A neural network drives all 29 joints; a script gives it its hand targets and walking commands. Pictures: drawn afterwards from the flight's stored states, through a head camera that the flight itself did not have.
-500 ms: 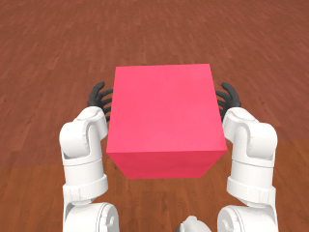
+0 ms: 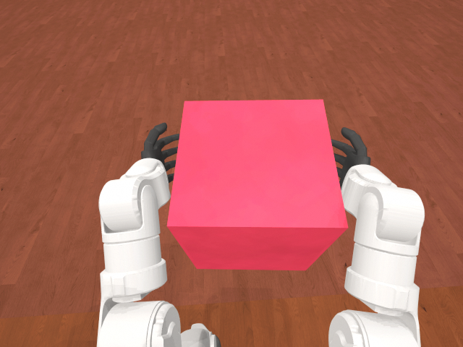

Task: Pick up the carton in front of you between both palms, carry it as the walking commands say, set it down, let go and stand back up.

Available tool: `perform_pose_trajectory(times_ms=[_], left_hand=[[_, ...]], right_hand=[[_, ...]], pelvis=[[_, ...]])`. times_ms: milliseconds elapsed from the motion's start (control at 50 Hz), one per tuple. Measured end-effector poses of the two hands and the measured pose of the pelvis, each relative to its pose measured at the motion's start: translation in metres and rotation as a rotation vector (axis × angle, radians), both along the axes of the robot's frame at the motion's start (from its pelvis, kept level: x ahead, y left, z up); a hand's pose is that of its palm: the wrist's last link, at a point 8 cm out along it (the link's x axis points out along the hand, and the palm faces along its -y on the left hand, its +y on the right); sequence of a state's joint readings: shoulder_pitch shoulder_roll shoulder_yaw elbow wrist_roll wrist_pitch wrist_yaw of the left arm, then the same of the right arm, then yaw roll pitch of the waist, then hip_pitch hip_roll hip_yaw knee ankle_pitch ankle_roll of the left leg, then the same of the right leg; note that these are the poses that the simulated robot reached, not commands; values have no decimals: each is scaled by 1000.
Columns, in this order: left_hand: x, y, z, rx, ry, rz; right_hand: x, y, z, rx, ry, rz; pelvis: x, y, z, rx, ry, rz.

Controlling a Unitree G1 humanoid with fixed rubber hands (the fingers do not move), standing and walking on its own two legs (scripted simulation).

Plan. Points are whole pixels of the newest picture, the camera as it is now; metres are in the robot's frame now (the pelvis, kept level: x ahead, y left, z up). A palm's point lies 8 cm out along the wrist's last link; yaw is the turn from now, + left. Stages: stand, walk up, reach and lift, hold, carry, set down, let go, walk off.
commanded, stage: carry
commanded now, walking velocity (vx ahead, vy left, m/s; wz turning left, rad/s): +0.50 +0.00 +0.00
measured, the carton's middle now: (251, 195) +0.35 +0.00 +0.09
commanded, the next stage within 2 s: none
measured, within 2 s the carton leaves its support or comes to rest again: neither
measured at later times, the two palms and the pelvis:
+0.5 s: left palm (187, 57) +0.65 +0.15 +0.18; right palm (324, 58) +0.65 -0.15 +0.18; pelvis +0.31 +0.00 +0.02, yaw +2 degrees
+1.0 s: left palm (197, 23) +0.95 +0.17 +0.15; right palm (298, 20) +0.95 -0.13 +0.15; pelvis +0.63 +0.02 +0.03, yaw +1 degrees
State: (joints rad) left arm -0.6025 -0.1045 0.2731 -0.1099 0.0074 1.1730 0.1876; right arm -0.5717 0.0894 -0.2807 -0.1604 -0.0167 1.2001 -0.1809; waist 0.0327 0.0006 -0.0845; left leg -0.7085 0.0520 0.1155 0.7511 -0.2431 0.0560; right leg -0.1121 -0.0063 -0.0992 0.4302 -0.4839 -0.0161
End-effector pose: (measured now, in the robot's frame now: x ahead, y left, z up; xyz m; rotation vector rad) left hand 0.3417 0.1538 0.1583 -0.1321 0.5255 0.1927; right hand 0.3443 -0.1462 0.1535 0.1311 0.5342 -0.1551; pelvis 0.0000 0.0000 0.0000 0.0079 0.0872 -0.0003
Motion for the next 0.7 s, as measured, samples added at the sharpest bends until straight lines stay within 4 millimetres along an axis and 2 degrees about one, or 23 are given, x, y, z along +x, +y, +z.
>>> perform_pose_trajectory(times_ms=[60, 140, 200, 260, 360, 420, 480, 540, 620, 700], left_hand=[[48, 6, -10, -4, 11, -31], [96, 6, -21, -26, 82, -61], [127, 5, -18, -53, 95, -55], [160, 7, -6, -59, 56, -46], [217, 10, 19, -40, -14, -29], [256, 7, 27, -26, -19, -20], [297, 0, 27, -13, -8, -9], [336, -6, 21, 8, 20, 14], [371, -7, 10, 7, 89, 49], [411, -6, 16, -3, 85, 69]], right_hand=[[40, 6, -4, -17, 11, -25], [76, 6, -15, -25, 85, -60], [104, 6, -12, -21, 97, -74], [139, 7, 1, -17, 58, -71], [207, 10, 28, -21, -11, -40], [249, 7, 35, -24, -17, -22], [295, 0, 32, -21, -5, -6], [340, -6, 20, -11, 22, 22], [387, -6, 10, 15, 91, 46], [430, -5, 14, 39, 88, 44]], pelvis=[[44, 13, -9, 12, -21, -9], [85, 23, 2, 3, -25, -1], [115, 26, 14, -6, -21, 0], [146, 26, 23, -11, -15, 2], [207, 19, 30, -9, 1, 10], [250, 11, 31, -7, 6, 19], [297, 0, 25, -12, 3, 27], [338, -12, 19, -26, -15, 35], [379, -20, 31, -10, -18, 34], [420, -23, 45, -1, -9, 35]])
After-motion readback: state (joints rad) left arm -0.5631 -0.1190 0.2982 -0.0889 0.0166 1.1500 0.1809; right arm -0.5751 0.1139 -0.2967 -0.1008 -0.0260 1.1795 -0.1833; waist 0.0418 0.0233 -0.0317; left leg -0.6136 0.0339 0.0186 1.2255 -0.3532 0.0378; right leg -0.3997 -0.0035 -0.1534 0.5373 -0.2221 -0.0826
